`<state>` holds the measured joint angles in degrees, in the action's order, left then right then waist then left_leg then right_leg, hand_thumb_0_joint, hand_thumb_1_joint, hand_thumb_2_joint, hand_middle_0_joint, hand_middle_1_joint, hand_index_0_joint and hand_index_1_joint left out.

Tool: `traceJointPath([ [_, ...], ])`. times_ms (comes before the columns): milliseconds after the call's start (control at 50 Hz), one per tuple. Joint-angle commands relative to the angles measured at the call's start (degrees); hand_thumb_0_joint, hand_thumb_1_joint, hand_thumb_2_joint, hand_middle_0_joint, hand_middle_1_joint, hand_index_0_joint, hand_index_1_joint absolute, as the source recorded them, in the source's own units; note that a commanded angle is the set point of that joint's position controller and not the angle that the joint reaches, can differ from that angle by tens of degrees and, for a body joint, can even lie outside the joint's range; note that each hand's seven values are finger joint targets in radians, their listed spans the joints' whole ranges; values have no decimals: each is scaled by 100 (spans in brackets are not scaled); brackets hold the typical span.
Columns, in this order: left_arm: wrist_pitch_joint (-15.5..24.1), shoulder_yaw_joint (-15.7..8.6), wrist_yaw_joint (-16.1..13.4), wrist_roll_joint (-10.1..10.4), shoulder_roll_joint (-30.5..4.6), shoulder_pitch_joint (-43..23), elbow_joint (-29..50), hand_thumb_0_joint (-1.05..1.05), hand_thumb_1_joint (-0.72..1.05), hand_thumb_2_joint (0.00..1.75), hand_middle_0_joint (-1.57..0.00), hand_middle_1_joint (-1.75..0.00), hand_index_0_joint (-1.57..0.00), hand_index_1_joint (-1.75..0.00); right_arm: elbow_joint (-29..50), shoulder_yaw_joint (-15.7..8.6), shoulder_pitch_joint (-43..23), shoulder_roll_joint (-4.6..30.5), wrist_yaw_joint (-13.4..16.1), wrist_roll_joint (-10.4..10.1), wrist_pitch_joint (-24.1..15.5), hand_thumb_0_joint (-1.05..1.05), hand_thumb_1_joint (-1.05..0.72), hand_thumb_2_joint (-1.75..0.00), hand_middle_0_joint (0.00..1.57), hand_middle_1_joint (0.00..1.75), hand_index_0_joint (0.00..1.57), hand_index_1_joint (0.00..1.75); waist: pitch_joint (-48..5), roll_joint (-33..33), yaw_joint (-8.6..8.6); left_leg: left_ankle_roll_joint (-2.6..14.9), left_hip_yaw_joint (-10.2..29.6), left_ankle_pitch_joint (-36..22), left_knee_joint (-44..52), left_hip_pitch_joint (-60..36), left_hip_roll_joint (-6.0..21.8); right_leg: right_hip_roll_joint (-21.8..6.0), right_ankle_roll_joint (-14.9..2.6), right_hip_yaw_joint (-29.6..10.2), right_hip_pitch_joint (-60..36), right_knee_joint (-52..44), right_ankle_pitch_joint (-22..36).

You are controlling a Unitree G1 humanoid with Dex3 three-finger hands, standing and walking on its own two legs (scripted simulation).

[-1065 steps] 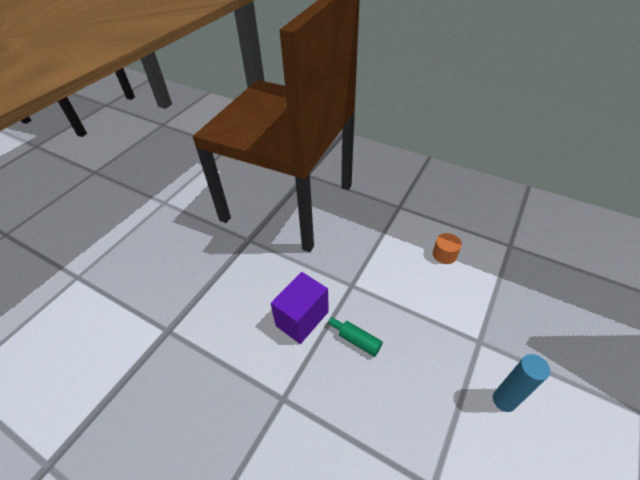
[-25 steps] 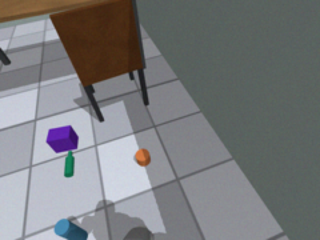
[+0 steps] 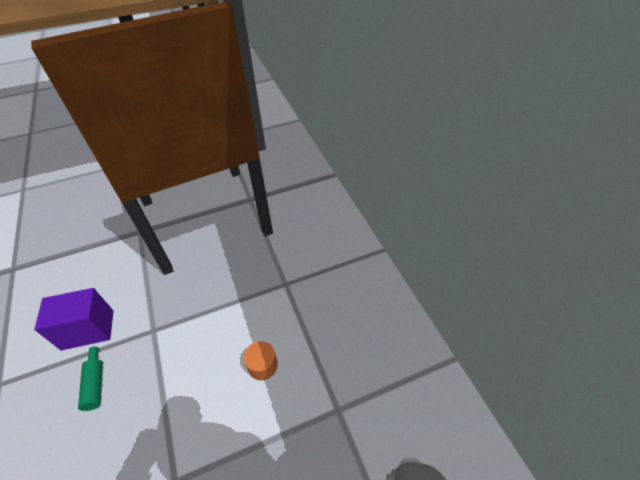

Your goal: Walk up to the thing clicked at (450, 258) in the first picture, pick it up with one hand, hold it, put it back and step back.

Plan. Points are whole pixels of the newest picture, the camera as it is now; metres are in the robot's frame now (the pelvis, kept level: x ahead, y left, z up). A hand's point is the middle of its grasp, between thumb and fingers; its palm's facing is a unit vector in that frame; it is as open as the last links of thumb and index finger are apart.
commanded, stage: walk up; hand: left
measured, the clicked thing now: (261, 360) +0.56 +0.24 -0.73
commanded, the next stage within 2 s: stand in 1.62 s
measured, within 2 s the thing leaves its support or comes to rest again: neither
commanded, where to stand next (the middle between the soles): +0.16 +0.01 m, yaw -2 degrees
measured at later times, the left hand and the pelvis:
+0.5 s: hand out of the picture +0.15 +0.28 -0.16, palm faces -0.03 -0.91 -0.41, open 7.4 cm; pelvis +0.08 +0.00 -0.02, yaw +0 degrees
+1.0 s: hand (143, 466) +0.17 +0.27 -0.14, palm faces -0.01 -0.93 -0.37, open 7.3 cm; pelvis +0.09 +0.01 +0.01, yaw +0 degrees
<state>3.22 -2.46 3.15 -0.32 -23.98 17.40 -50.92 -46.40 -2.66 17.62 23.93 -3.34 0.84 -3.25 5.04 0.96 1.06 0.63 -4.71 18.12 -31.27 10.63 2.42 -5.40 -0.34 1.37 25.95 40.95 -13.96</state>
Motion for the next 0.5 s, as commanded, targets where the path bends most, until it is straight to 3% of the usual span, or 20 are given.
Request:
traceJointPath([
  [0, 271, -432, -201, -44, -1155, 770, 39, 0, 90, 90, -20, -30, -20, -30, 545, -321, -341, 1110, 112, -51, 9, 0, -90, -90, 20, 30, 20, 30, -466, -336, -420, 815, 480, -172, -142, 1318, 744, 463, -41, 313, -2011, -932, 592],
  [20, 319, -510, -269, -71, -1379, 1034, 39, 0, 90, 90, -20, -30, -20, -30, 515, -216, -102, 823, 131, -79, 21, 0, -90, -90, 20, 30, 20, 30, -654, 499, -597, 607, 197, 36, -1329, 1541, 433, 98, -169, -287, -2476, -1515, 122],
  [40, 381, -598, -347, -102, -1898, 1150, 156, 0, 90, 90, -20, -30, -20, -30, 568, -83, 138, 413, 141, -86, 45, 0, -90, -90, 20, 30, 20, 30, -744, 1689, -524, 200, -11, 1192, -2753, 2327, -242, -1477, -635, -2766, -2703, -2300, 85],
  [60, 332, -585, -351, -7, -2117, 927, 246, 0, 90, 90, -20, -30, -20, -30, 477, -262, -1, 998, 228, -16, 145, 0, -90, -90, 20, 30, 20, 30, -550, 1044, -497, 158, 494, 1637, -3175, 2501, -161, -2060, -1400, -3728, -2282, -2420, 66],
  [80, 303, -547, -364, 39, -1955, 680, 352, 0, 90, 90, -20, -30, -20, -30, 340, -320, -86, 1190, 276, -41, 195, 0, -90, -90, 20, 30, 20, 30, -346, 597, -434, 132, 790, 1464, -3456, 2541, 40, -1940, -1558, -3381, -2053, -2326, 183],
  [120, 283, -440, -428, 40, -1700, 349, 396, 0, 90, 90, -20, -30, -20, -30, 161, -343, 29, 1139, 280, -86, 235, 0, -90, -90, 20, 30, 20, 30, -289, 622, -257, 124, 907, 979, -3349, 2439, 242, -1409, -1263, -2267, -1804, -2126, 667],
  [160, 269, -377, -441, 23, -1554, 239, 420, 0, 90, 90, -20, -30, -20, -30, -21, -351, 208, 1097, 242, -29, 269, 0, -90, -90, 20, 30, 20, 30, -419, 794, -170, 64, 773, 635, -3003, 2019, 215, -1083, -1146, -1545, -1518, -1948, 1295],
  [200, 258, -337, -465, -40, -1486, 266, 456, 0, 90, 90, -20, -30, -20, -30, -27, -317, 33, 941, 217, -1, 316, 0, -90, -90, 20, 30, 20, 30, -533, 795, -204, 25, 665, 605, -2456, 1728, 202, -983, -1146, -1141, -1364, -1722, 2094],
  [260, 217, -308, -490, -73, -1466, -71, 494, 0, 90, 90, -20, -30, -20, -30, -148, -296, -138, 831, 236, -21, 340, 0, -90, -90, 20, 30, 20, 30, -665, 983, -183, -16, 516, 393, -1500, 1112, 173, -980, -1147, -857, -1015, -1369, 2619],
  [300, 151, -256, -485, -14, -1437, -257, 501, 0, 90, 90, -20, -30, -20, -30, -254, -299, -210, 826, 261, -56, 313, 0, -90, -90, 20, 30, 20, 30, -767, 842, -141, 4, 300, 45, -1112, 614, -1, -905, -1078, -745, -773, -1059, 2651],
  [340, 61, -187, -477, 47, -1381, -450, 468, 0, 90, 90, -20, -30, -20, -30, -378, -318, -161, 876, 288, -46, 264, 0, -90, -90, 20, 30, 20, 30, -827, 718, 3, 107, 243, -719, -407, -39, -102, -756, -839, -687, -284, -660, 1832],
  [360, 10, -128, -471, 58, -1236, -436, 433, 0, 90, 90, -20, -30, -20, -30, -401, -330, -229, 993, 312, -13, 234, 0, -90, -90, 20, 30, 20, 30, -747, 465, 11, 186, 489, -827, -80, -141, 34, -628, -646, -685, -40, -528, 1208],
  [380, -19, -71, -456, 79, -1035, -410, 427, 0, 90, 90, -20, -30, -20, -30, -368, -373, -348, 1295, 330, 36, 202, 0, -90, -90, 20, 30, 20, 30, -803, -292, -63, 391, 1439, -1123, 235, -57, 746, -240, -342, -428, 92, -176, 389],
  [400, -78, -49, -479, 140, -982, -245, 288, 0, 90, 90, -20, -30, -20, -30, -232, -358, -870, 1525, 317, -43, 185, 0, -90, -90, 20, 30, 20, 30, -741, -820, -271, 886, 2302, -445, 680, 754, 1376, 336, -125, 22, -449, 185, -755],
  [420, -118, -109, -496, 86, -1115, -265, 8, 0, 90, 90, -20, -30, -20, -30, -291, -335, -1142, 1458, 294, -77, 203, 0, -90, -90, 20, 30, 20, 30, -630, -812, -285, 1062, 2282, -6, 778, 1342, 1409, 341, -113, -19, -1061, 307, -1284],
  [440, -108, -108, -476, 64, -1113, -258, -77, 0, 90, 90, -20, -30, -20, -30, -312, -260, -1262, 1361, 289, -61, 224, 0, -90, -90, 20, 30, 20, 30, -572, -748, -344, 918, 1946, 101, 711, 1518, 1155, 346, -122, -64, -1237, 21, -1205],
  [480, -64, -105, -446, 44, -1130, -228, -307, 0, 90, 90, -20, -30, -20, -30, -431, -144, -1446, 1144, 281, -85, 255, 0, -90, -90, 20, 30, 20, 30, -518, -818, -394, 477, 1410, 278, 476, 1408, 720, 133, -164, -241, -1310, -770, -389],
])
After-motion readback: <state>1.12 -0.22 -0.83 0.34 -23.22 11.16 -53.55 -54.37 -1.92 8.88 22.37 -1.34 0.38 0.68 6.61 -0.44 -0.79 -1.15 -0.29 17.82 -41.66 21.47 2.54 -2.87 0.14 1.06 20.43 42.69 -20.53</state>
